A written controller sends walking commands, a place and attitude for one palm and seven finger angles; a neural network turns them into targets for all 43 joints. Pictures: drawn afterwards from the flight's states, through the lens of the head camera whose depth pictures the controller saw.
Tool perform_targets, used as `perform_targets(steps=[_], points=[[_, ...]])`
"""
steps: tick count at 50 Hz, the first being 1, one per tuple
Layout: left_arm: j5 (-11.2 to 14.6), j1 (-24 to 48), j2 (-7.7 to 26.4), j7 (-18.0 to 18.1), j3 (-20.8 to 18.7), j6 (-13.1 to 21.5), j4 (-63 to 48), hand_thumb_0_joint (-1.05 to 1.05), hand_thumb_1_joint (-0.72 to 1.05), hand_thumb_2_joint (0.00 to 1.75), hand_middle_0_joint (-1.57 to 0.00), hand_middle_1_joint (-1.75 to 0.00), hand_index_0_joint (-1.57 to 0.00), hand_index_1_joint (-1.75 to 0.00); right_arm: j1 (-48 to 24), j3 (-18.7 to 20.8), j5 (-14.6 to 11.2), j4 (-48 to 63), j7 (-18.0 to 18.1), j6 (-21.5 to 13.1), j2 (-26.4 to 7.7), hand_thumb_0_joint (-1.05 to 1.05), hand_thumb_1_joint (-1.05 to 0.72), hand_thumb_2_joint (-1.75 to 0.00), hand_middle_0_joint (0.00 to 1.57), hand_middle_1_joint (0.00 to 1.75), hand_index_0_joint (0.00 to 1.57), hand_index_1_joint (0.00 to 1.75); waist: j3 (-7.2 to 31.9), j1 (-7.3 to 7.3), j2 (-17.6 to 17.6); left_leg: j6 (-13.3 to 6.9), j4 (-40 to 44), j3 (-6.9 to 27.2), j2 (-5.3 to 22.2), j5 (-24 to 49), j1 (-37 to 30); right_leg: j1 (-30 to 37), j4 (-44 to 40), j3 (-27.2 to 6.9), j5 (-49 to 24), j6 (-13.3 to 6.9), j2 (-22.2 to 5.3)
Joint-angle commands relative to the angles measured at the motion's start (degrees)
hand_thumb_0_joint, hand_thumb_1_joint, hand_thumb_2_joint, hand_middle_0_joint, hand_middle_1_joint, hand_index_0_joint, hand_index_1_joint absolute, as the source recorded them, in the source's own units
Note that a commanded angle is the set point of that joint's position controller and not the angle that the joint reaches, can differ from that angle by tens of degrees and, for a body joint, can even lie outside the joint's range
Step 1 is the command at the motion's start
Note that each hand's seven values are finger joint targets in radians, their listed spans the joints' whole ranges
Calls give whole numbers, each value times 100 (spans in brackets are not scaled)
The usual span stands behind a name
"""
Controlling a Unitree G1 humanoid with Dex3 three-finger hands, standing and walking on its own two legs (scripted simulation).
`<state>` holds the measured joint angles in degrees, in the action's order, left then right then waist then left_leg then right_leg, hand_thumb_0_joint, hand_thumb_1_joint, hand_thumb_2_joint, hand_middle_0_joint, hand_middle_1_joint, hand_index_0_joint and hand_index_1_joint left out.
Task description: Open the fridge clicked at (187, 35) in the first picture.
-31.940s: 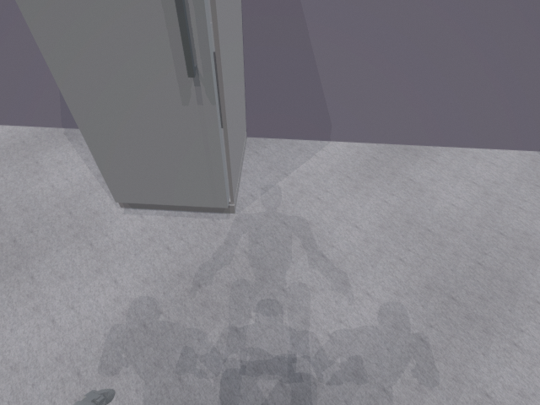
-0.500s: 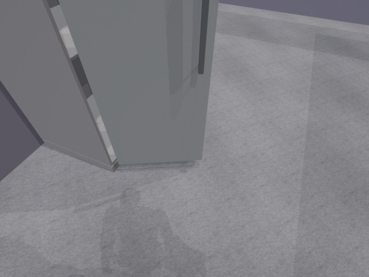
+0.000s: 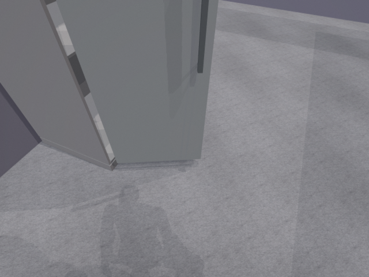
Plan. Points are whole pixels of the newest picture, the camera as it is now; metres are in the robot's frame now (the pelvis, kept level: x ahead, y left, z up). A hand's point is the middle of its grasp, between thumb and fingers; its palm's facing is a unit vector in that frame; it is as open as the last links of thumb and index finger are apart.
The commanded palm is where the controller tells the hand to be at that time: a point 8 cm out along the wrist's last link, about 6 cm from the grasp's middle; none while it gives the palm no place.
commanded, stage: look to check the result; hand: right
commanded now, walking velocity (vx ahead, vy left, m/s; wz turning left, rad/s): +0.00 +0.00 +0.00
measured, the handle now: (204, 1) +0.87 +0.00 +0.23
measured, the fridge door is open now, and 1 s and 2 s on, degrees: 62 62 62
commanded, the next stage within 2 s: stand and wait in 0.08 s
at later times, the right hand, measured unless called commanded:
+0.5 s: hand out of the picture +0.01 -0.17 -0.18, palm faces -0.01 +0.98 -0.20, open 7.4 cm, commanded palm none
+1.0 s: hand out of the picture +0.02 -0.19 -0.17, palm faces -0.02 +0.97 -0.24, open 7.4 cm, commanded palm none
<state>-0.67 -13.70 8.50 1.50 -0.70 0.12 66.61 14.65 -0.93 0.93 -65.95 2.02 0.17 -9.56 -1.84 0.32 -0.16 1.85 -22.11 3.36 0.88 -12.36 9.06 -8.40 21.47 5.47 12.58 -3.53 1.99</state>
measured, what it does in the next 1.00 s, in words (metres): stands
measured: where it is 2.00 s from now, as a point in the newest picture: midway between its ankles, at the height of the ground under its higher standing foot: outside the picture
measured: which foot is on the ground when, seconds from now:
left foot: down 0.00-1.00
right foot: down 0.00-1.00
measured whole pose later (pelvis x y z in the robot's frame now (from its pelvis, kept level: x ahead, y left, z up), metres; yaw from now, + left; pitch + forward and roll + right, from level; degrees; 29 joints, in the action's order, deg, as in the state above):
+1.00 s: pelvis +0.00 +0.01 +0.00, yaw +0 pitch -1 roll +0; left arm -0.7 -11.6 11.9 1.2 -1.2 0.3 66.6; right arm 11.7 -0.5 1.0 -65.5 1.4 -0.4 -12.6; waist -2.7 0.5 -0.2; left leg 0.8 -20.3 2.9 -0.1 -11.2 8.2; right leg -7.8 20.0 5.1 11.6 -2.5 1.0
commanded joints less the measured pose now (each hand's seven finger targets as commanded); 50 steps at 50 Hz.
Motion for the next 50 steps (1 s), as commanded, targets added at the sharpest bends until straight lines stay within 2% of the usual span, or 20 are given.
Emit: perform_targets(steps=[1, 3, 6, 9, 11, 13, 15, 17, 18, 21, 23, 32, 38, 42, 46, 49, 50], points=[[6, -310, 640, 70, -90, 84, -113, 0, 90, 90, -20, -30, -20, -30, 288, 99, 13, 176, 41, -94, -601, 0, -90, -90, 20, 30, 20, 30, -77, 39, -12, -295, 300, 269, 436, 749, 345, 221, -461, -734, -825, 75, -896], [12, -310, 655, 69, -100, 84, -127, 0, 90, 90, -20, -30, -20, -30, 308, 103, 17, 173, 48, -103, -616, 0, -90, -90, 20, 30, 20, 30, -8, 33, -42, -301, 294, 273, 443, 833, 315, 272, -406, -737, -918, 71, -890], [4, -294, 634, 73, -84, 83, -102, 0, 90, 90, -20, -30, -20, -30, 284, 96, 10, 171, 43, -92, -595, 0, -90, -90, 20, 30, 20, 30, -115, 33, 62, -295, 309, 267, 438, 701, 359, 205, -476, -728, -776, 89, -895], [9, -314, 644, 74, -90, 90, -108, 0, 90, 90, -20, -30, -20, -30, 267, 105, 15, 176, 44, -98, -606, 0, -90, -90, 20, 30, 20, 30, -67, 45, -30, -294, 309, 275, 437, 746, 337, 241, -463, -730, -823, 82, -902], [7, -303, 645, 73, -84, 88, -109, 0, 90, 90, -20, -30, -20, -30, 248, 101, 13, 185, 39, -93, -618, 0, -90, -90, 20, 30, 20, 30, -184, 36, 39, -297, 321, 268, 434, 691, 375, 174, -505, -738, -742, 87, -897], [9, -317, 679, 73, -98, 94, -122, 0, 90, 90, -20, -30, -20, -30, 293, 111, 17, 197, 44, -110, -643, 0, -90, -90, 20, 30, 20, 30, -22, 31, -53, -307, 313, 293, 435, 840, 306, 281, -430, -727, -894, 78, -901], [6, -301, 662, 76, -95, 97, -117, 0, 90, 90, -20, -30, -20, -30, 234, 113, 13, 187, 40, -105, -632, 0, -90, -90, 20, 30, 20, 30, -74, 38, 39, -299, 320, 280, 451, 809, 316, 260, -463, -717, -872, 90, -896], [3, -291, 672, 76, -99, 93, -117, 0, 90, 90, -20, -30, -20, -30, 228, 114, 12, 199, 40, -105, -633, 0, -90, -90, 20, 30, 20, 30, -115, 40, 57, -305, 346, 296, 440, 757, 341, 250, -482, -714, -816, 92, -904], [16, -305, 702, 71, -111, 92, -128, 0, 90, 90, -20, -30, -20, -30, 247, 121, 16, 207, 42, -117, -679, 0, -90, -90, 20, 30, 20, 30, -48, 36, -68, -312, 355, 296, 439, 780, 311, 273, -446, -732, -809, 82, -904], [3, -268, 715, 71, -102, 88, -111, 0, 90, 90, -20, -30, -20, -30, 190, 115, 12, 208, 36, -116, -682, 0, -90, -90, 20, 30, 20, 30, -169, 47, 35, -317, 385, 319, 439, 714, 361, 227, -498, -730, -722, 96, -897], [11, -300, 763, 70, -116, 99, -129, 0, 90, 90, -20, -30, -20, -30, 209, 131, 16, 219, 37, -134, -735, 0, -90, -90, 20, 30, 20, 30, -4, 46, -39, -328, 376, 338, 443, 846, 268, 300, -450, -727, -851, 88, -908], [-1, -197, 847, 58, -122, 80, -127, 0, 90, 90, -20, -30, -20, -30, 73, 135, 13, 235, 18, -122, -820, 0, -90, -90, 20, 30, 20, 30, -239, 49, 26, -331, 455, 336, 429, 504, 379, 152, -584, -764, -441, 101, -909], [9, -132, 972, 54, -148, 96, -169, 0, 90, 90, -20, -30, -20, -30, 25, 161, 19, 252, 10, -147, -936, 0, -90, -90, 20, 30, 20, 30, -17, 45, -49, -345, 455, 354, 453, 677, 291, 293, -515, -767, -628, 83, -932], [0, -35, 1034, 53, -147, 91, -159, 0, 90, 90, -20, -30, -20, -30, -75, 162, 15, 258, -1, -141, -985, 0, -90, -90, 20, 30, 20, 30, -117, 50, -7, -347, 487, 375, 447, 586, 323, 240, -568, -780, -517, 95, -933], [0, 40, 1116, 50, -152, 107, -166, 0, 90, 90, -20, -30, -20, -30, -145, 175, 13, 269, -10, -155, -1068, 0, -90, -90, 20, 30, 20, 30, -12, 45, 37, -355, 489, 375, 474, 709, 248, 294, -553, -775, -652, 95, -943], [3, 99, 1195, 47, -167, 125, -185, 0, 90, 90, -20, -30, -20, -30, -195, 195, 13, 287, -12, -181, -1170, 0, -90, -90, 20, 30, 20, 30, 151, 49, -56, -364, 488, 387, 508, 955, 147, 408, -495, -785, -893, 92, -944], [2, 143, 1209, 46, -169, 120, -178, 0, 90, 90, -20, -30, -20, -30, -233, 196, 11, 284, -13, -174, -1178, 0, -90, -90, 20, 30, 20, 30, 84, 47, -18, -363, 498, 386, 512, 928, 176, 394, -515, -778, -861, 99, -945]])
